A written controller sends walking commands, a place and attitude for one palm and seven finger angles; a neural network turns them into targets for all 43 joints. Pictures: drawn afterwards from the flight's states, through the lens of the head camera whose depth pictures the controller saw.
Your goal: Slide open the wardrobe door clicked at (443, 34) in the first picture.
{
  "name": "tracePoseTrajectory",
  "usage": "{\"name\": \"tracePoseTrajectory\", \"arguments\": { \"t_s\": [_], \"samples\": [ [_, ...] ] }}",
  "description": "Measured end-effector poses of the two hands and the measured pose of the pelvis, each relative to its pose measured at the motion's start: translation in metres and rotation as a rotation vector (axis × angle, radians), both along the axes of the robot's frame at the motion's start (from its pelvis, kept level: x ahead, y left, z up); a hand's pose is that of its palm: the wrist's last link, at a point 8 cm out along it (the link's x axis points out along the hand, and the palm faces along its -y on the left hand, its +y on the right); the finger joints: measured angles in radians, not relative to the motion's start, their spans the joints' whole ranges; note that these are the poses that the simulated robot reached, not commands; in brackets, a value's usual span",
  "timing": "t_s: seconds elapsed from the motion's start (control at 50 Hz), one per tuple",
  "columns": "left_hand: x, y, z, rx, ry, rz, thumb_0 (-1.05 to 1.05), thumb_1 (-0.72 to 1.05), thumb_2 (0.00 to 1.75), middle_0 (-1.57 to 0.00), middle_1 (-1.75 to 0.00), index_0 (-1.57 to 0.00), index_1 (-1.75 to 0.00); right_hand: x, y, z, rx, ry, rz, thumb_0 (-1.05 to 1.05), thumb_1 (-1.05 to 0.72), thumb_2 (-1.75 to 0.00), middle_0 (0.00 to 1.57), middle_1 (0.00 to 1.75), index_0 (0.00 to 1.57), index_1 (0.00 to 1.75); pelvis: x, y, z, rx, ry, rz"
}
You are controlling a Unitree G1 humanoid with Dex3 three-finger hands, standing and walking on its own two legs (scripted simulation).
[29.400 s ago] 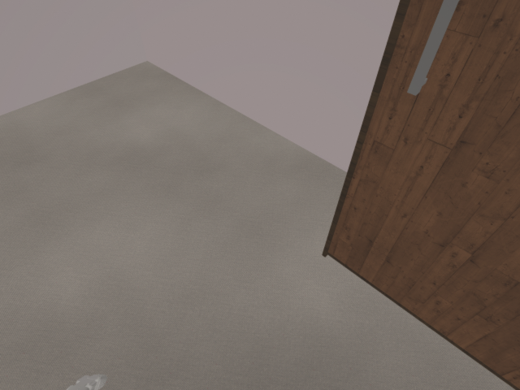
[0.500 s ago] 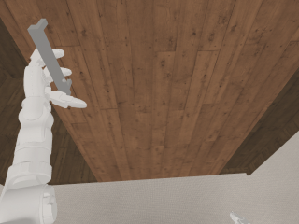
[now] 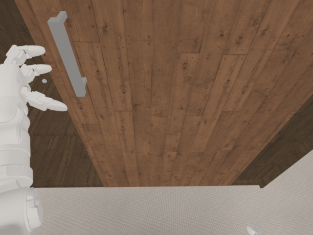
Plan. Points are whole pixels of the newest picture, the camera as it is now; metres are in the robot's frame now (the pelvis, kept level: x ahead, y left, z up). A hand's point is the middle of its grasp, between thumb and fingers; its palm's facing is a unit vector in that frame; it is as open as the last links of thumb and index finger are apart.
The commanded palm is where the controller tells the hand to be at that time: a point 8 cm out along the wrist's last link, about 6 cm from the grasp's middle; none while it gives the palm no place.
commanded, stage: slip the hand off the handle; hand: left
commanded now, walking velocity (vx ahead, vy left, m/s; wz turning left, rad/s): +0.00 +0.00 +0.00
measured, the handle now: (72, 58) +0.46 +0.23 +0.22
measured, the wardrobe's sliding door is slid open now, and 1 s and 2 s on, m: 0.55 0.55 0.55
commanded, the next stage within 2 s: draw the hand back to the body in 0.72 s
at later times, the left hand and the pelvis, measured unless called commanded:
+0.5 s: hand (24, 107) +0.32 +0.30 +0.18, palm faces +0.34 -0.93 -0.12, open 14.7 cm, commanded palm +0.29 +0.33 +0.18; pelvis +0.00 +0.01 +0.00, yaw +0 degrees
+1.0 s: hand (26, 127) +0.27 +0.27 +0.18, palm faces +0.16 -0.99 -0.03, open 14.7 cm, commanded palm +0.23 +0.31 +0.18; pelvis +0.00 -0.01 +0.01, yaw +1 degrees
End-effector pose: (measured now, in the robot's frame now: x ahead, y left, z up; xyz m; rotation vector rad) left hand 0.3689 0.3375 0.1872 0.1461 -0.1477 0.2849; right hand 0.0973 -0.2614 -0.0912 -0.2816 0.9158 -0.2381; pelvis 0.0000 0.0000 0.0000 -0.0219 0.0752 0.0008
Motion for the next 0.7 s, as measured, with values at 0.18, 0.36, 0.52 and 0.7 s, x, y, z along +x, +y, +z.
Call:
{"name": "tracePoseTrajectory", "arguments": {
  "t_s": [0.18, 0.36, 0.52, 0.7],
  "samples": [
    [-0.006, 0.0, -0.001, 0.021, -0.024, -0.024, -0.01, -0.56, 0.2, -0.3, -1.19, -0.25, -1.15, -0.015, 0.012, -0.003, 0.033, -0.002, -0.025, 0.01, -0.9, -0.9, 0.21, 0.3, 0.2, 0.3, 0.002, 0.01, 0.0, -0.002, 0.006, -0.023],
    [-0.049, -0.002, -0.011, 0.005, -0.032, 0.007, -0.01, -0.56, 0.2, -0.26, -1.16, -0.25, -1.15, 0.01, 0.029, 0.003, 0.064, -0.086, 0.015, 0.02, -0.9, -0.9, 0.21, 0.3, 0.2, 0.3, 0.002, 0.014, 0.001, 0.001, -0.028, -0.029],
    [-0.086, 0.006, -0.005, 0.006, -0.04, 0.047, -0.01, -0.56, 0.2, -0.25, -1.16, -0.25, -1.15, 0.052, 0.04, 0.018, 0.061, -0.2, 0.103, 0.02, -0.9, -0.9, 0.21, 0.3, 0.2, 0.3, -0.004, 0.01, 0.001, 0.0, -0.058, 0.0],
    [-0.106, -0.015, -0.007, 0.012, -0.025, 0.008, -0.01, -0.56, 0.2, -0.25, -1.16, -0.25, -1.15, 0.079, 0.045, 0.031, 0.075, -0.294, 0.155, 0.01, -0.9, -0.9, 0.21, 0.3, 0.2, 0.3, -0.006, 0.004, 0.002, 0.005, -0.076, 0.01]
  ]
}}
